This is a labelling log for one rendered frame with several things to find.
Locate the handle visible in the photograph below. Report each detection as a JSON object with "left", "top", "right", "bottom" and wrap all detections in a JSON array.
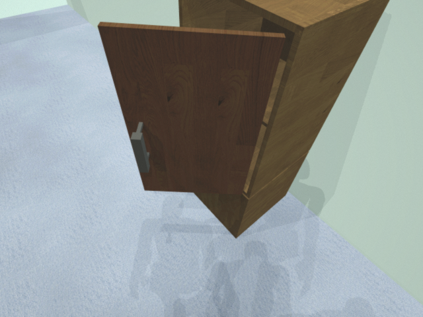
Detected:
[{"left": 130, "top": 122, "right": 150, "bottom": 173}]

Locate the cupboard door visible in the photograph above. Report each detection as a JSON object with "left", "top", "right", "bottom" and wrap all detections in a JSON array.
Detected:
[{"left": 98, "top": 22, "right": 286, "bottom": 195}]

